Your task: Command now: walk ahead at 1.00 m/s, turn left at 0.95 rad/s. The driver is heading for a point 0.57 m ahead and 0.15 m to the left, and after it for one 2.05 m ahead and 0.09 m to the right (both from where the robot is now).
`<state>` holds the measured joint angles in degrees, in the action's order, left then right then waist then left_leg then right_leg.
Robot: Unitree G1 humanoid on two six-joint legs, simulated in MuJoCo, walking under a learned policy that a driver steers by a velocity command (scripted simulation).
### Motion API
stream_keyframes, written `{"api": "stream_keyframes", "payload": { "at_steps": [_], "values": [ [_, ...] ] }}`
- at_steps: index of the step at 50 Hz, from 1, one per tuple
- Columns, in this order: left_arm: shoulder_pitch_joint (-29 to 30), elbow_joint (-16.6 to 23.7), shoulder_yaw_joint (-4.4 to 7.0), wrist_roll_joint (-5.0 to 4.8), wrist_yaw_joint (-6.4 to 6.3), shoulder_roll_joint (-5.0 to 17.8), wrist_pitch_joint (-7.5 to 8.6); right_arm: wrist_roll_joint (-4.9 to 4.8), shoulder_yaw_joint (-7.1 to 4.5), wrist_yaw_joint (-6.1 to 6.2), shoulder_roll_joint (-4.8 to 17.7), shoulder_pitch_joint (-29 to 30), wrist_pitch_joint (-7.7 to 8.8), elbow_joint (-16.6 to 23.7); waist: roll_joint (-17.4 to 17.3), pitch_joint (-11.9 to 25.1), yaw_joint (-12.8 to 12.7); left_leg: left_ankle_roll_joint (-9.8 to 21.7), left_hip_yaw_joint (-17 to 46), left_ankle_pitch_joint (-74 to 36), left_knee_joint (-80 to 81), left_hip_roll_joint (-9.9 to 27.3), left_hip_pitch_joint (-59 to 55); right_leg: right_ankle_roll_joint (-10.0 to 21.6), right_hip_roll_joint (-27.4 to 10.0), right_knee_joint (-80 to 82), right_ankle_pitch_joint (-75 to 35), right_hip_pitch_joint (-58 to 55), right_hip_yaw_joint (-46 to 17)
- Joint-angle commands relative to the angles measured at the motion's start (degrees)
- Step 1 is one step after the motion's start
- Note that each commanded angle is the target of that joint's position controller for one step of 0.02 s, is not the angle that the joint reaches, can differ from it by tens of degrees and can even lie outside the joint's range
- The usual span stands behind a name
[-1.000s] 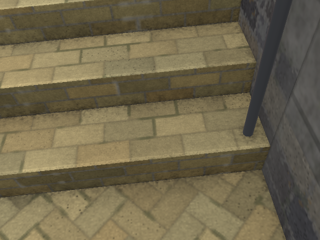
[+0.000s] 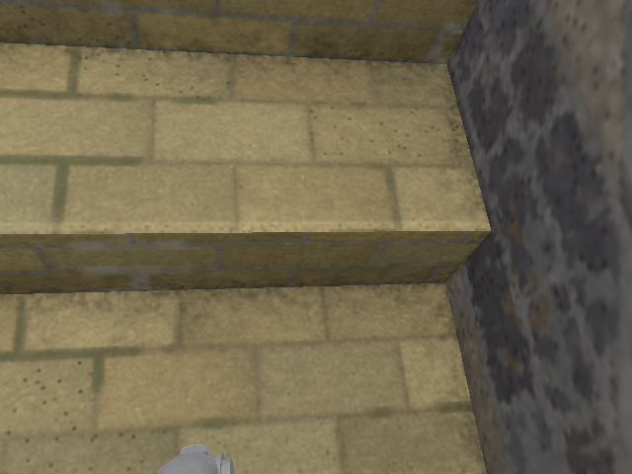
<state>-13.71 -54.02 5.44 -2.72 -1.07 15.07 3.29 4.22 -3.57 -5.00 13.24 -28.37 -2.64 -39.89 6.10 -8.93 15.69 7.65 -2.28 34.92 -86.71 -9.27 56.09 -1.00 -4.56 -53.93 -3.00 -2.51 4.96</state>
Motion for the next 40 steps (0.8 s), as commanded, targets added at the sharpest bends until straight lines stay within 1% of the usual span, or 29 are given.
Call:
{"api": "stream_keyframes", "payload": {
  "at_steps": [1,4,6,7,8,10,11,13,15,16,17,18,19,21,22,24,26,27,28,29,30,31,32,34,35,37,38,39,40],
  "values": [
    [16.5,24.3,0.18,2.99,0.89,5.6,4.29,2.44,-1.24,1.42,8.7,-1.5,4.7,3.6,-60.3,42.3,-10.9,13.6,51.3,-75.4,52.5,4.6,-77.5,2.8,18.6,-53.7,28.4,33.4,-15.8],
    [28.7,28.0,-2.58,5.05,1.76,0.4,1.82,-4.86,-1.93,4.33,2.1,-15.3,8.04,-3.6,-13.7,33.1,-4.3,12.6,63.4,-37.7,49.4,7.9,-73.4,0.2,16.1,-58.9,33.0,46.5,-18.6],
    [34.9,32.0,-2.64,6.32,2.58,-1.7,-0.08,-4.37,-1.97,4.48,2.5,-16.0,7.83,-3.7,-5.0,25.1,-4.1,14.3,64.9,-31.6,55.4,6.5,-62.5,-2.4,18.8,-66.1,41.4,45.9,-16.9],
    [48.5,33.7,-5.22,8.59,4.91,-8.3,-0.77,-7.16,-0.37,4.31,-3.6,-29.8,8.42,-9.8,4.1,19.3,2.7,2.7,48.9,-41.8,63.0,-1.1,-57.0,1.9,18.6,-54.4,43.0,40.3,-6.1],
    [55.2,37.4,-6.58,8.94,4.21,-15.3,0.48,-8.01,-0.99,4.67,-3.1,-36.5,8.36,-14.0,6.6,14.1,4.8,2.0,42.7,-56.8,60.7,-0.1,-60.5,-1.3,22.2,-52.2,46.8,46.0,-4.4],
    [56.6,37.8,-9.02,9.37,3.99,-21.8,2.63,-8.6,-1.03,6.44,-5.3,-36.4,8.23,-17.0,4.7,11.1,1.4,-0.7,42.1,-70.3,64.9,1.1,-66.8,-1.0,20.6,-47.7,49.6,53.8,-1.3],
    [52.7,37.0,-8.75,7.95,3.94,-21.5,3.06,-7.19,-1.1,6.62,-4.4,-30.1,7.93,-14.4,4.0,10.2,-3.9,-2.3,42.1,-71.8,66.4,1.2,-64.8,-0.2,19.6,-39.0,49.0,51.9,-0.9],
    [49.4,36.6,-8.38,5.48,2.15,-21.0,3.11,-8.61,-1.45,6.2,-4.4,-15.4,8.31,-7.6,0.4,10.9,-10.7,0.0,42.5,-82.1,68.1,4.2,-50.8,-0.3,18.8,-26.0,46.7,37.8,-0.2],
    [40.6,37.4,-5.91,2.99,-0.13,-15.0,1.83,-9.27,-2.41,6.19,-4.3,-2.0,8.05,-2.7,-9.2,13.1,-19.2,-8.0,43.7,-102.0,62.7,0.7,-18.0,3.5,11.7,-6.2,30.4,-3.2,-9.6],
    [35.1,37.3,-2.35,1.0,-1.43,-8.0,1.19,-11.13,-4.06,5.76,-1.1,0.2,8.31,-1.5,-4.5,17.2,-23.0,-12.9,41.4,-79.9,44.3,-1.6,-9.4,7.2,2.9,4.5,17.5,-18.9,-24.0],
    [37.3,37.3,-1.39,2.89,-0.02,-6.6,0.99,-12.2,-4.67,4.98,0.3,-3.3,6.52,-1.0,16.0,21.4,-22.2,-18.9,32.5,-13.7,14.9,-8.0,-6.6,16.3,-11.8,10.9,-8.8,-22.8,-31.5],
    [43.5,35.7,-3.41,1.01,-0.33,-11.2,0.7,-12.94,-5.7,6.11,1.8,-5.6,4.44,2.1,10.2,5.6,-16.0,-17.6,18.9,12.8,-6.2,-5.2,-2.5,12.7,-9.7,27.9,-12.2,-4.9,-20.9],
    [45.3,29.5,-3.87,0.15,0.43,-10.1,2.7,-14.2,-4.5,7.49,-0.8,-13.9,2.08,2.9,11.8,-2.6,-6.7,-13.9,13.0,19.2,-19.2,-2.2,0.6,5.2,-7.0,40.0,-25.1,-0.4,-10.7],
    [49.0,25.2,-2.53,2.44,1.0,-6.9,2.36,-11.33,-4.03,6.79,-4.1,-22.1,-0.54,4.2,4.9,-1.1,3.2,-6.9,6.8,23.0,-29.2,3.6,5.8,2.5,-9.0,36.5,-52.8,-4.5,-0.6],
    [49.0,23.1,-1.24,4.97,1.27,-4.5,1.45,-12.39,-3.23,6.12,-5.8,-26.4,-1.28,4.4,3.6,1.5,6.3,-4.9,8.4,23.7,-29.6,10.6,9.0,5.5,-14.5,33.4,-56.3,-10.4,-0.1],
    [52.1,24.3,-0.84,3.58,1.85,-6.0,-0.85,-12.98,-2.55,4.5,-5.4,-28.9,-0.71,1.9,2.5,1.2,8.5,-4.0,10.6,19.0,-11.8,16.4,14.9,3.2,-10.8,33.3,-39.8,-15.9,3.7],
    [54.7,28.2,0.73,3.08,1.51,-0.1,-2.36,-10.55,-3.63,3.87,0.9,-32.3,2.85,-2.0,-1.0,7.8,8.3,-3.7,1.6,0.1,19.5,9.8,-16.5,3.6,-3.4,24.7,-46.2,-0.9,9.1],
    [50.8,28.8,2.79,0.66,0.97,6.9,-3.82,-7.0,-4.47,2.37,3.6,-34.8,6.02,-4.9,-17.4,6.6,9.3,-0.9,-5.9,-26.0,38.6,1.4,-22.8,3.0,7.2,-2.2,-65.6,-4.2,13.7],
    [48.3,31.0,2.4,-0.35,0.76,6.2,-3.19,-2.45,-4.43,2.1,7.1,-38.2,9.73,-7.5,-36.1,12.1,9.7,4.4,0.9,-56.7,49.3,5.2,-41.9,-0.1,15.0,-30.7,-43.0,9.2,10.5],
    [47.1,33.8,-1.81,-0.87,3.82,-5.9,-1.1,1.66,-1.94,2.13,1.8,-30.5,10.95,-9.5,-62.1,15.2,2.3,9.3,15.4,-77.0,52.0,9.3,-55.3,-0.6,23.7,-44.6,27.4,28.1,4.9],
    [37.8,31.2,-2.46,-0.17,5.59,-7.2,-0.52,2.11,0.29,1.53,-4.3,-17.7,11.29,-6.9,-64.8,23.7,-6.5,6.7,15.3,-77.2,45.2,7.3,-53.8,1.0,20.4,-46.3,41.9,24.0,1.6],
    [36.5,30.9,-2.14,1.31,5.8,-5.1,-0.57,0.47,0.87,1.19,-6.1,-12.1,11.96,-4.6,-53.7,25.5,-8.8,5.2,16.1,-71.7,38.6,7.9,-49.8,1.8,19.1,-49.1,42.2,25.3,2.9],
    [33.7,30.8,-2.56,3.34,6.13,-8.1,-0.47,-2.09,0.78,1.13,-4.9,-9.8,13.18,-4.6,-39.3,25.1,-10.9,3.9,17.5,-68.6,33.5,10.1,-47.4,2.4,17.1,-48.7,43.1,29.3,2.8],
    [22.9,27.2,-2.83,4.42,5.06,-7.4,-2.21,-4.66,0.56,4.47,-1.3,-1.5,14.57,-1.4,-24.9,22.3,-14.1,0.6,26.7,-50.0,27.7,15.0,-29.8,5.9,9.8,-49.9,53.5,30.2,-5.8],
    [22.1,28.0,-3.86,5.44,3.87,-7.1,-2.75,-4.6,0.74,6.03,-0.1,-0.4,14.07,0.0,-20.0,19.4,-14.3,0.4,30.7,-45.3,26.2,17.0,-21.5,8.2,6.4,-51.7,59.4,32.0,-13.7],
    [12.9,26.5,-5.52,3.97,2.72,-10.2,-3.03,-2.91,2.48,8.84,-0.3,7.5,12.52,2.4,-4.4,18.2,-21.3,-3.5,21.6,-37.8,33.4,17.2,-17.0,9.8,6.0,-30.2,52.5,29.0,-8.6],
    [2.2,22.7,-4.42,3.98,2.04,-8.4,-3.19,-2.2,2.26,10.04,0.5,18.0,11.11,5.7,1.0,17.1,-28.6,-4.9,15.6,-33.6,31.8,17.2,-10.9,9.8,4.2,-12.8,39.2,21.5,-5.3],
    [-12.8,13.2,-2.65,2.79,0.95,-5.4,-3.28,-0.4,2.86,10.92,1.0,26.6,10.16,10.2,7.4,17.9,-31.7,-3.5,5.1,-20.8,29.1,14.2,-6.0,9.6,8.4,5.0,27.5,9.7,3.8],
    [-20.0,6.8,-2.76,2.59,0.83,-6.5,-2.98,0.83,4.35,10.69,-3.0,30.3,8.48,10.6,11.5,15.8,-32.0,-4.0,0.3,-1.3,15.0,11.7,-4.0,11.3,7.4,10.9,16.9,8.6,0.4]
  ]
}}
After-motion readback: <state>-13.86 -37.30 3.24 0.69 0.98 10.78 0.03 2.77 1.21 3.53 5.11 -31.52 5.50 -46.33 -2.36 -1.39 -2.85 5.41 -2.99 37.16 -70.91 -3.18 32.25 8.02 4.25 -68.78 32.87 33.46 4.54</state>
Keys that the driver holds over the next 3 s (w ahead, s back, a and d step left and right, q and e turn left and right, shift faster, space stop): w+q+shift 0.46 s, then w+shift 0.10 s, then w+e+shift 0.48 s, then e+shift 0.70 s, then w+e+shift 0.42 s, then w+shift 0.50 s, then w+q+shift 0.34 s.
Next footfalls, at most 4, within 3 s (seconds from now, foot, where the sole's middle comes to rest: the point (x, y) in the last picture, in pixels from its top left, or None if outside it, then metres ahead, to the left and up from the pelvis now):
0.40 right None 0.03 -0.12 -0.57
0.52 left None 0.24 0.25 -0.42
0.80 right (116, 451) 0.34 0.14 -0.42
1.06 left None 0.23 0.45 -0.45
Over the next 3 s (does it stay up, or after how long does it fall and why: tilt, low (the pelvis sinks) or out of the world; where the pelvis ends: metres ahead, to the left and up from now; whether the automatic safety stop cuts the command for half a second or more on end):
stays up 0.62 -0.08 0.53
